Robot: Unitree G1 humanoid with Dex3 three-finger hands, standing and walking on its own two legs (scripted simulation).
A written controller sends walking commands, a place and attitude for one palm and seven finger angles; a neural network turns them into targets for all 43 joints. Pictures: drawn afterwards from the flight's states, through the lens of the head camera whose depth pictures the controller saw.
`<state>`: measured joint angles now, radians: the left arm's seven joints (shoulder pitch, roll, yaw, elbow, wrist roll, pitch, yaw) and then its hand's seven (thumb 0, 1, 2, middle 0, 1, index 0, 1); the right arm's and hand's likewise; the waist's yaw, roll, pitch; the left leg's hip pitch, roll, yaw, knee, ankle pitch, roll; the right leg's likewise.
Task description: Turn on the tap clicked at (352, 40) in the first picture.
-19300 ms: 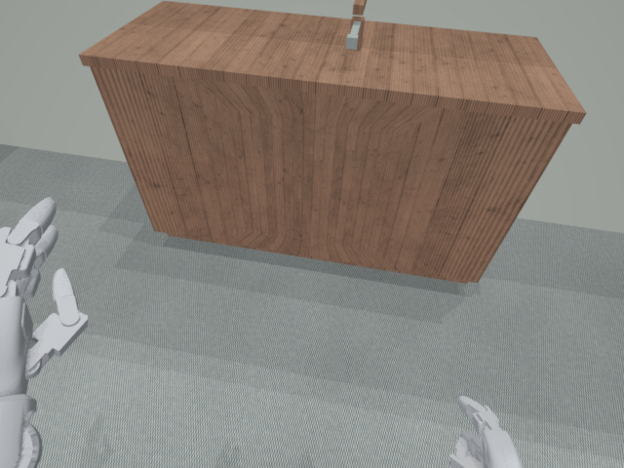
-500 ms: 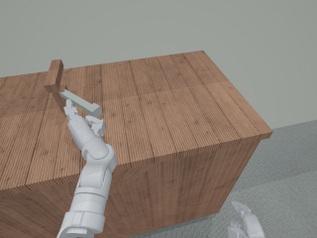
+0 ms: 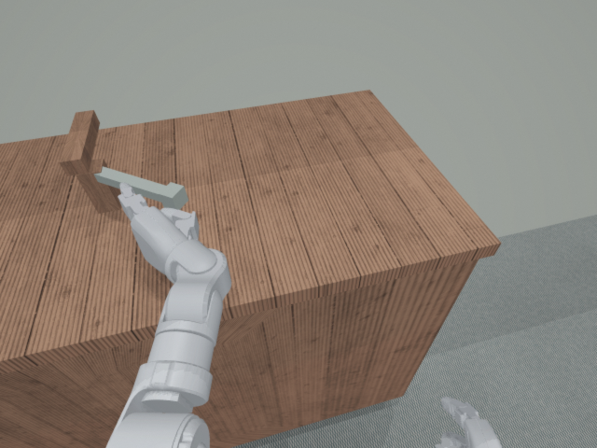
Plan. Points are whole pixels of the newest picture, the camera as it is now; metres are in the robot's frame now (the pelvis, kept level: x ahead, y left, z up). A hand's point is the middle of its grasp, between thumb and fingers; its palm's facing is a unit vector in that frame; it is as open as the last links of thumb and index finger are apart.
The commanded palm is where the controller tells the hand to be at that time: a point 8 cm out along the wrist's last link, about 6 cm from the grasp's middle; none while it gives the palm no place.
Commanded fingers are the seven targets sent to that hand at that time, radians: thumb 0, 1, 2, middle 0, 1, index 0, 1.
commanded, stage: push the lever round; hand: left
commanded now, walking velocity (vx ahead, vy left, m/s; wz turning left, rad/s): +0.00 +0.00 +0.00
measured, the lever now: (173, 197) +0.42 +0.21 +0.13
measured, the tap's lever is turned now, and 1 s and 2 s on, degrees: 52 76 76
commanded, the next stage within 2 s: lift the hand up off the lever in 0.70 s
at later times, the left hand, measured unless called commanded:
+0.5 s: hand (204, 208) +0.41 +0.16 +0.12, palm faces +0.79 -0.60 -0.12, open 7.7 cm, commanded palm +0.36 +0.18 +0.12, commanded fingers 0.00 0.90 0.90 -0.15 -0.15 -0.15 -0.15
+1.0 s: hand (215, 185) +0.46 +0.16 +0.12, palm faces +0.79 -0.59 -0.13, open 7.9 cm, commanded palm +0.39 +0.18 +0.12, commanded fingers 0.00 0.90 0.90 -0.15 -0.15 -0.15 -0.15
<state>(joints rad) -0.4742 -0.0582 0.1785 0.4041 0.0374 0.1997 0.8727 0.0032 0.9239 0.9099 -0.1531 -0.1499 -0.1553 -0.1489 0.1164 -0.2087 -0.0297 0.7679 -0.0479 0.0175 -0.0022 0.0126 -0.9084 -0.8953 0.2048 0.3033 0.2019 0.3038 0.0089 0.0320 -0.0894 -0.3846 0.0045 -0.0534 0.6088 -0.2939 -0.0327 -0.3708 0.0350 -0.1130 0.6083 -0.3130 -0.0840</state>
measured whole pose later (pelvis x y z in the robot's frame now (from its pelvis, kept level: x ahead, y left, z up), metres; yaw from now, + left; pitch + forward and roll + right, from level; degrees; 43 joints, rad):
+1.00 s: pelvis +0.00 -0.01 -0.01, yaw -1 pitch +10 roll +1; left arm -0.82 0.02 0.36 0.78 0.10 0.12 0.95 0.02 0.91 0.90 -0.15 -0.15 -0.13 -0.14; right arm 0.23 -0.22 -0.05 0.80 -0.08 -0.01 0.03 0.01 -0.91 -0.90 0.20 0.30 0.20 0.30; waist -0.07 0.03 -0.13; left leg -0.53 0.01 -0.04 0.65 -0.30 -0.04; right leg -0.53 0.04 -0.10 0.66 -0.32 -0.09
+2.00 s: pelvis +0.01 +0.00 +0.00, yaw -1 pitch +5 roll +1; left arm -0.70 -0.04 0.27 0.52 0.04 0.31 0.90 0.02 0.90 0.90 -0.15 -0.15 -0.15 -0.15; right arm 0.16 -0.20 -0.03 0.80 -0.05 -0.02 0.02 0.01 -0.91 -0.90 0.20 0.30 0.20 0.30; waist 0.00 0.03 -0.11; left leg -0.36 0.00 -0.04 0.56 -0.28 -0.03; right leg -0.36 0.03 -0.10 0.57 -0.30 -0.08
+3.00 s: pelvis +0.00 +0.00 +0.01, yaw +0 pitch +1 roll +1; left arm -0.68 -0.03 0.24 0.39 0.00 0.43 0.86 0.02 0.90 0.90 -0.15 -0.15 -0.15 -0.15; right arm 0.08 -0.20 -0.01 0.80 -0.02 -0.01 0.01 0.01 -0.91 -0.90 0.20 0.30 0.20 0.30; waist 0.03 0.04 -0.09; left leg -0.25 0.01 -0.04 0.48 -0.24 -0.03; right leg -0.25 0.04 -0.10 0.49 -0.26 -0.08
